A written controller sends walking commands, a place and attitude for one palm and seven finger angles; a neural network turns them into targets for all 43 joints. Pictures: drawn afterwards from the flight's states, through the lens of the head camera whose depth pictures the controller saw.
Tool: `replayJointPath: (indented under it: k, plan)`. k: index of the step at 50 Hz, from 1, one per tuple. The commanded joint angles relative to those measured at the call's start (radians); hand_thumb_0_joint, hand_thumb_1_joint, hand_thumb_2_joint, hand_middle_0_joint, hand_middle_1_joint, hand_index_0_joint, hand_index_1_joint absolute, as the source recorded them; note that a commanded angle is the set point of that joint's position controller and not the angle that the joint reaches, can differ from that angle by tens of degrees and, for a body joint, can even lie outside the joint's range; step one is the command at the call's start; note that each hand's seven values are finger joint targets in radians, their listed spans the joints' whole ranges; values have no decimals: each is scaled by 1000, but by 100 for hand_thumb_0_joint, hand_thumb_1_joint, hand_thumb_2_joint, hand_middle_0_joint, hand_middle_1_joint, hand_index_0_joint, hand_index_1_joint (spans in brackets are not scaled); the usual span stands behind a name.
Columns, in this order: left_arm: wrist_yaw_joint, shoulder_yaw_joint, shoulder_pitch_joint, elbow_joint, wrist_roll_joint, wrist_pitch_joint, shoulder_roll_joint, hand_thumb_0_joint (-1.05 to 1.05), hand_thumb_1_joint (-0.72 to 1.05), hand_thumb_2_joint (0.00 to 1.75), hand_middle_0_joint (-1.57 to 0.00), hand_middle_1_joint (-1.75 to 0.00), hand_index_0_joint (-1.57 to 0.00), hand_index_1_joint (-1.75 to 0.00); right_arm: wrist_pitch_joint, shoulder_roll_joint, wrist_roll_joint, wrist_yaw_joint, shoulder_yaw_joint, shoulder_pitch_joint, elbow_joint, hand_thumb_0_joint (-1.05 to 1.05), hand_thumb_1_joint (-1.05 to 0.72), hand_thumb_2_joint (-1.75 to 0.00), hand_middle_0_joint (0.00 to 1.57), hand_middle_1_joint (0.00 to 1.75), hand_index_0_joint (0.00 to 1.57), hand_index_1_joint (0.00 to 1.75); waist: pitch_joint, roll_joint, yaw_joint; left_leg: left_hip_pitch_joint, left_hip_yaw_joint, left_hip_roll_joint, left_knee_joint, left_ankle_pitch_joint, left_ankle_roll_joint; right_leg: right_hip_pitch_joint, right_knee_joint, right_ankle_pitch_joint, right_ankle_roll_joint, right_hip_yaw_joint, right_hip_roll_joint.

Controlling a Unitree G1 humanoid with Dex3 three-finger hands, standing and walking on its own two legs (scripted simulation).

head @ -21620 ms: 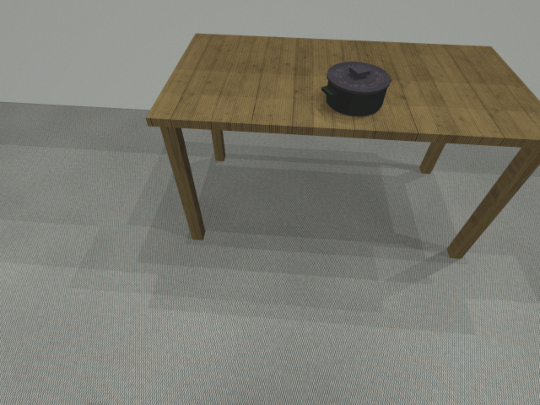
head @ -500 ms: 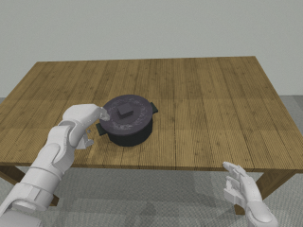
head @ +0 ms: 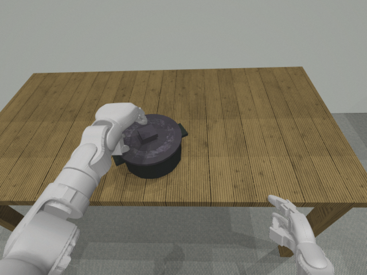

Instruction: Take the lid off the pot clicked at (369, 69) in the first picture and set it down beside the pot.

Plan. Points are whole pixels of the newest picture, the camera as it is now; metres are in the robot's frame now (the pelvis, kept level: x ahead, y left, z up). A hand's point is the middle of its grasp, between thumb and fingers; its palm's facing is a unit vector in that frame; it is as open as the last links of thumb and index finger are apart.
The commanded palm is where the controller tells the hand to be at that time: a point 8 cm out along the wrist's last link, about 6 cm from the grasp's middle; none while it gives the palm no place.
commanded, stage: move the open hand above the knob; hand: left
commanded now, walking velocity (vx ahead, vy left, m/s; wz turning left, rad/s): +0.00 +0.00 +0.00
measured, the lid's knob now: (147, 133) +0.49 +0.12 +0.01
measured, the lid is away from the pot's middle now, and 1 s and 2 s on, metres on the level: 0.00 0.00 0.00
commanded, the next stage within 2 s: lower the open fingers around the knob in 1.24 s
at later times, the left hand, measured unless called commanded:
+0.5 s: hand (138, 124) +0.45 +0.12 +0.09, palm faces -0.33 -0.05 -0.94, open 10.2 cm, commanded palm +0.45 +0.12 +0.14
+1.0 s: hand (136, 125) +0.45 +0.13 +0.08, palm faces -0.33 -0.06 -0.94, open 10.2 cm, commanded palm +0.45 +0.13 +0.14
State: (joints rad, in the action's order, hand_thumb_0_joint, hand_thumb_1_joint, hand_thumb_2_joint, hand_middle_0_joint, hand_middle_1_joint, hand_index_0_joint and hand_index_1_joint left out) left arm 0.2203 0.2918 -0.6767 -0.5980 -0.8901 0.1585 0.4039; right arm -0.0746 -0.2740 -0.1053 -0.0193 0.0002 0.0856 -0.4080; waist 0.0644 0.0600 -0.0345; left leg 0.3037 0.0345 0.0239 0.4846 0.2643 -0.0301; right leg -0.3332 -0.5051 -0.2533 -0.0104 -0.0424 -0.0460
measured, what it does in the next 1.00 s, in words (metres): stands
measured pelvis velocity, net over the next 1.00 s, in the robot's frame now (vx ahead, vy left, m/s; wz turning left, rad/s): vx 0.00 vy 0.01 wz -0.01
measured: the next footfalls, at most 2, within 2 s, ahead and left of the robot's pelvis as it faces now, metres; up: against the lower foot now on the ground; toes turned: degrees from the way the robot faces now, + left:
none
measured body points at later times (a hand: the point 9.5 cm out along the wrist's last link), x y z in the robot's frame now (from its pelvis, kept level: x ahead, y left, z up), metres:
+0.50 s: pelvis +0.00 +0.00 +0.00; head +0.03 -0.02 +0.45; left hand +0.46 +0.12 +0.14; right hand +0.23 -0.24 -0.05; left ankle -0.01 +0.10 -0.74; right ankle +0.00 -0.13 -0.74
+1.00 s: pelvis +0.00 +0.01 +0.00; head +0.03 -0.01 +0.44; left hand +0.46 +0.13 +0.14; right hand +0.23 -0.24 -0.05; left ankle -0.01 +0.10 -0.74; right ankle +0.00 -0.13 -0.74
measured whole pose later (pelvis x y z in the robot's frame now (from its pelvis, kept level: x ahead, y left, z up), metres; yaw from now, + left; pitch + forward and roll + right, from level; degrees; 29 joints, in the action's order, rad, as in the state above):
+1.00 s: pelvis +0.00 +0.01 +0.00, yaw -1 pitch +8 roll +0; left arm 0.20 0.31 -0.93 -0.91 -0.91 0.22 0.32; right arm -0.04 -0.25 -0.09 0.00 -0.02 0.06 -0.41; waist 0.09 0.04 -0.07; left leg 0.39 0.05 0.02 0.53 0.28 -0.04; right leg -0.42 -0.54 -0.26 -0.02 -0.03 -0.05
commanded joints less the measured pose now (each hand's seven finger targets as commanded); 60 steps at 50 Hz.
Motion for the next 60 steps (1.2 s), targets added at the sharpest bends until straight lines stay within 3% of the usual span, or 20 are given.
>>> replayJointPath:
  k: [1, 3, 7, 10, 13, 18, 21, 24, 26, 28, 31, 34, 37, 39, 43, 48, 50, 56, 58, 60]
  plan:
    - [-50, -93, -431, 29, -25, 44, 176, 0, -27, 132, -81, -8, -81, -8, -62, -105, 13, 1, 8, 17, -16, 0, -90, -90, 20, 30, 20, 30, 218, -52, -7, -73, -19, -8, -43, -250, 1, 74, 21, 253, 54, -8, 35]
    - [-48, -40, -541, 110, -30, 56, 121, 0, -27, 132, -81, -8, -81, -8, -62, -94, 17, 0, 14, 4, -6, 0, -90, -90, 20, 30, 20, 30, 282, -7, -17, -114, -23, -5, -34, -282, -3, 71, 12, 272, 56, -2, 31]
    - [-46, -73, -659, 189, -19, 52, 163, 0, -27, 132, -81, -8, -81, -8, -55, -91, 28, 10, 20, 23, -9, 0, -90, -90, 20, 30, 20, 30, 382, 33, -27, -189, -39, -8, -15, -375, -10, 85, 0, 325, 56, 6, 32]
    - [-56, -120, -585, 25, -29, 53, 205, 0, -27, 132, -81, -8, -81, -8, -54, -96, 26, 20, 10, 43, -33, 0, -90, -90, 20, 30, 20, 30, 331, -39, -22, -123, -27, -9, -17, -342, -9, 100, 1, 331, 52, 5, 36]
    - [-61, -33, -626, -110, -44, 77, 99, 0, -27, 132, -81, -8, -81, -8, -58, -94, 18, 23, 7, 47, -62, 0, -90, -90, 20, 30, 20, 30, 227, -76, -46, -64, -12, -13, -29, -233, -3, 28, 11, 258, 49, -3, 36]
    - [-40, -25, -769, -21, -21, 64, 82, 0, -27, 132, -81, -8, -81, -8, -50, -91, 31, 28, 16, 49, -47, 0, -90, -90, 20, 30, 20, 30, 354, 20, -58, -140, -21, -5, -8, -296, -9, 42, -5, 305, 53, 12, 29]
    - [-38, -58, -798, -91, -29, 51, 126, 0, -27, 132, -81, -8, -81, -8, -46, -95, 34, 42, 15, 76, -70, 0, -90, -90, 20, 30, 20, 30, 350, -44, -72, -119, -16, -6, 1, -285, -16, 46, -2, 320, 47, 15, 33]
    - [-52, -112, -774, -148, -41, 42, 186, 0, -27, 132, -81, -8, -81, -8, -42, -99, 32, 52, 7, 77, -71, 0, -90, -90, 20, 30, 20, 30, 330, -75, -59, -67, -14, -8, -9, -263, -14, 70, -1, 318, 47, 20, 28]
    - [-60, -73, -754, -142, -47, 40, 129, 0, -27, 132, -81, -8, -81, -8, -37, -88, 36, 47, 8, 75, -60, 0, -90, -90, 20, 30, 20, 30, 355, -21, -49, -95, -14, -8, -3, -311, -11, 63, -13, 341, 50, 17, 29]
    - [-59, -39, -716, -184, -54, 50, 82, 0, -27, 132, -81, -8, -81, -8, -41, -88, 35, 40, 6, 72, -61, 0, -90, -90, 20, 30, 20, 30, 341, -27, -53, -93, -15, -15, 4, -341, -7, 38, -16, 346, 49, 12, 32]
    - [-57, -80, -719, -201, -50, 61, 129, 0, -27, 132, -81, -8, -81, -8, -48, -98, 36, 38, 8, 72, -62, 0, -90, -90, 20, 30, 20, 30, 327, -63, -55, -67, -3, -17, 6, -316, -9, 48, -12, 356, 45, 16, 30]
    - [-45, -58, -796, -108, -33, 52, 102, 0, -27, 132, -81, -8, -81, -8, -42, -90, 35, 40, 14, 65, -43, 0, -90, -90, 20, 30, 20, 30, 372, -49, -61, -92, -13, -12, 11, -335, -17, 59, -10, 368, 46, 20, 26]
    - [-47, -51, -826, -14, -37, 31, 99, 0, -27, 132, -81, -8, -81, -8, -32, -81, 40, 38, 23, 83, -44, 0, -90, -90, 20, 30, 20, 30, 440, 39, -59, -195, -24, -15, 30, -452, -20, 35, -17, 391, 46, 21, 30]
    - [-49, -90, -742, -71, -39, 30, 132, 0, -27, 132, -81, -8, -81, -8, -36, -85, 40, 35, 17, 87, -47, 0, -90, -90, 20, 30, 20, 30, 413, -1, -46, -161, -31, -18, 32, -480, -17, 46, -17, 402, 48, 18, 32]
    - [-65, -41, -708, -230, -54, 73, 80, 0, -27, 132, -81, -8, -81, -8, -48, -95, 28, 35, 10, 81, -75, 0, -90, -90, 20, 30, 20, 30, 258, -76, -63, -53, -10, -23, 0, -281, -5, -11, -4, 298, 47, 2, 37]
    - [-59, -52, -818, -70, -36, 54, 91, 0, -27, 132, -81, -8, -81, -8, -37, -88, 39, 38, 18, 76, -55, 0, -90, -90, 20, 30, 20, 30, 411, 32, -57, -158, -24, -14, 15, -374, -12, 30, -18, 346, 52, 15, 29]
    - [-58, -99, -806, -77, -43, 43, 156, 0, -27, 132, -81, -8, -81, -8, -39, -92, 40, 43, 17, 82, -58, 0, -90, -90, 20, 30, 20, 30, 416, -9, -55, -143, -26, -17, 17, -376, -15, 56, -15, 362, 49, 18, 29]
    - [-63, -37, -802, -221, -42, 69, 79, 0, -27, 132, -81, -8, -81, -8, -36, -98, 30, 54, 12, 85, -88, 0, -90, -90, 20, 30, 20, 30, 289, -62, -82, -70, -13, -18, -2, -243, -10, -17, 0, 270, 47, 8, 35]
    - [-55, -7, -838, -208, -28, 67, 40, 0, -27, 132, -81, -8, -81, -8, -31, -96, 31, 54, 11, 87, -85, 0, -90, -90, 20, 30, 20, 30, 299, -33, -89, -81, -17, -14, -2, -236, -9, -32, -4, 259, 48, 8, 34]
    - [-50, -17, -882, -147, -35, 46, 58, 0, -27, 132, -81, -8, -81, -8, -23, -95, 34, 54, 15, 85, -80, 0, -90, -90, 20, 30, 20, 30, 367, 11, -87, -133, -24, -16, 10, -292, -10, -26, -14, 281, 50, 12, 32]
